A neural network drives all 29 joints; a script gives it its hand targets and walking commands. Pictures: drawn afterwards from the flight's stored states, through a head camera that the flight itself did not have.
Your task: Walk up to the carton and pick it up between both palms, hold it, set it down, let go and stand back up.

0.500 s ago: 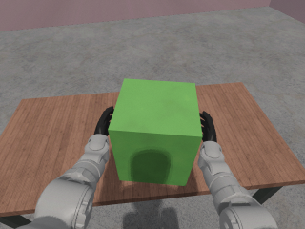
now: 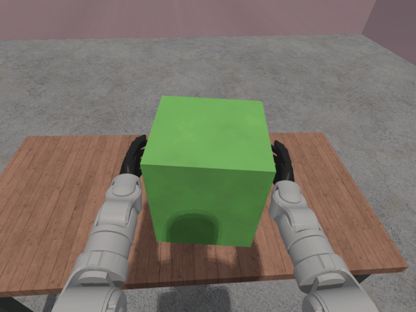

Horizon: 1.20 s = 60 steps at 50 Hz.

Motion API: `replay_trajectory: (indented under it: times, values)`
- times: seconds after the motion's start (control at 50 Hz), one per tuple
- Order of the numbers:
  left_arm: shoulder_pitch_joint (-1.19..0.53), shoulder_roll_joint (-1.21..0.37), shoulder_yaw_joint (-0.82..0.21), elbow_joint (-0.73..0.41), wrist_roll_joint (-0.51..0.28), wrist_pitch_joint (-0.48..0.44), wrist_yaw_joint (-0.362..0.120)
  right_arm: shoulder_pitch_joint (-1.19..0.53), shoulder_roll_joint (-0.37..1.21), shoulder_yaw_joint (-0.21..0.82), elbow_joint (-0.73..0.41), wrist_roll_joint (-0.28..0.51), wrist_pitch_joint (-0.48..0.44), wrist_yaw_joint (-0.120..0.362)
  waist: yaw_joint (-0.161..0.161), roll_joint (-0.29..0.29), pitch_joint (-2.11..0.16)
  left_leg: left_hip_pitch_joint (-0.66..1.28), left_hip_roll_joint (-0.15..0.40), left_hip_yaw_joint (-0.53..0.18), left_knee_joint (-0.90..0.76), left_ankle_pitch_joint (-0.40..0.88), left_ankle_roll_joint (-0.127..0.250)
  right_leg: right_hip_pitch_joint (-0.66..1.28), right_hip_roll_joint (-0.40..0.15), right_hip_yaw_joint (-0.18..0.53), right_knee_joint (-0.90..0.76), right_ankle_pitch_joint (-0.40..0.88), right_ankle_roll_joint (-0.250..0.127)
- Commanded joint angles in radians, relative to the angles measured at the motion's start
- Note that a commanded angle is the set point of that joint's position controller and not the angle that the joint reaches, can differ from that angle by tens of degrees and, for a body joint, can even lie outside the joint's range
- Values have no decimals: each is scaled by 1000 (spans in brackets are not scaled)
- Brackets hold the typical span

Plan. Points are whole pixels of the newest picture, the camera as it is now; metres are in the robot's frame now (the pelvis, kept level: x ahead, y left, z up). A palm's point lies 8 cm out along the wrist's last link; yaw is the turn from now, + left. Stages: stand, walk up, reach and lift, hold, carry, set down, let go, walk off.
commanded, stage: reach and lift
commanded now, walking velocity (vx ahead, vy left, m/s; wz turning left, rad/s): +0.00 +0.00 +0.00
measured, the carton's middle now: (207, 173) +0.41 -0.03 +0.07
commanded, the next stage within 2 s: hold in 1.64 s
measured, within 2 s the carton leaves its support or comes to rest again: neither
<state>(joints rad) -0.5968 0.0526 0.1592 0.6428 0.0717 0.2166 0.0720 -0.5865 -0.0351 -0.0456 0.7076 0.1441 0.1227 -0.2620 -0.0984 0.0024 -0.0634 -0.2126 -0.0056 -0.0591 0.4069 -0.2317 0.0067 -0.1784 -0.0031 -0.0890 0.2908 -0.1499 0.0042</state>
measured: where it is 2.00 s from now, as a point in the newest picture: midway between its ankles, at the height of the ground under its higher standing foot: outside the picture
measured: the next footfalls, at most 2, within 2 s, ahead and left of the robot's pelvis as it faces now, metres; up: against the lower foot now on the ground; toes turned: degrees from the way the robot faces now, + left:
none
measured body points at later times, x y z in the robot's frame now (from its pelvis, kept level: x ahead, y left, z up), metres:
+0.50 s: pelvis -0.02 -0.01 +0.00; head -0.03 +0.01 +0.45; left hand +0.38 +0.11 +0.13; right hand +0.35 -0.19 +0.11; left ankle -0.02 +0.11 -0.75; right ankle +0.00 -0.12 -0.75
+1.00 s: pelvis -0.02 -0.01 +0.00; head -0.04 +0.01 +0.45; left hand +0.37 +0.12 +0.15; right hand +0.35 -0.18 +0.13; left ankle -0.02 +0.11 -0.75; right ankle +0.00 -0.12 -0.75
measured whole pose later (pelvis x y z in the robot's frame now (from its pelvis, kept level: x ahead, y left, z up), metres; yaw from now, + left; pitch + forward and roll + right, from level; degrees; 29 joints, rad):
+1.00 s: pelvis -0.02 -0.01 +0.00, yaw -1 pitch -4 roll -1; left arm -0.54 -0.05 0.25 0.23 0.24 0.53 0.02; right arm -0.55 -0.01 -0.06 0.54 0.13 0.24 -0.22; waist -0.08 -0.03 0.01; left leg -0.09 0.01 -0.05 0.36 -0.20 0.00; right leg -0.07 0.01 -0.07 0.27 -0.13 -0.01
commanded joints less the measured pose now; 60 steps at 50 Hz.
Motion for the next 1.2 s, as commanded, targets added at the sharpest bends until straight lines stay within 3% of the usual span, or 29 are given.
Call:
replay_trajectory:
  times: [0.0, 0.08, 0.18, 0.26, 0.34, 0.5, 0.66, 0.68, 0.9, 1.18]
  values:
    - [-675, -789, -480, -356, -29, -67, -141, -652, 746, 436, -354, 25, -51, 151, -28, 55, -529, 192, -32, -37, 9, 509, -76, 221, 46, 63, 30, 432, 9]
    - [-642, -801, -518, -413, -28, -39, -124, -653, 738, 465, -440, 31, -61, 163, -19, 64, -559, 213, -27, -31, 3, 527, -77, 217, 55, 54, 30, 423, 9]
    - [-588, -800, -520, -417, -12, 17, -113, -655, 697, 473, -472, 26, -48, 185, 7, 47, -502, 227, -15, -19, -28, 448, -66, 170, 61, 48, 5, 294, -1]
    - [-560, -781, -469, -366, 19, 60, -115, -668, 667, 439, -435, -4, -36, 203, 28, 8, -430, 190, -13, -1, -72, 314, -43, 171, 54, 51, -8, 200, -5]
    - [-556, -760, -420, -367, 46, 97, -126, -686, 650, 409, -400, -20, -37, 212, 47, -17, -387, 175, -13, 14, -93, 262, -26, 200, 49, 48, -16, 178, -2]
    - [-564, -753, -428, -419, 52, 136, -143, -714, 675, 405, -421, -9, -49, 194, 32, 0, -426, 169, -30, 29, -78, 272, -27, 273, 38, 47, 2, 284, 19]
    - [-556, -727, -447, -478, 38, 172, -158, -717, 683, 444, -486, 21, -21, 167, 31, -17, -444, 147, -43, 25, -74, 244, -21, 305, 30, 50, 14, 329, 35]
    - [-559, -729, -451, -478, 35, 176, -160, -713, 688, 447, -491, 23, -15, 164, 20, -19, -441, 145, -46, 26, -76, 240, -21, 315, 30, 50, 13, 333, 35]
    - [-537, -715, -448, -518, 47, 243, -182, -709, 641, 431, -507, 43, 24, 150, 5, 1, -374, 197, -42, 27, -72, 275, -36, 282, 45, 29, -2, 275, 30]
    - [-546, -723, -462, -544, 47, 279, -161, -763, 605, 426, -536, 60, 26, 170, 24, 21, -389, 238, -26, 29, -66, 318, -48, 267, 62, 17, -12, 212, 14]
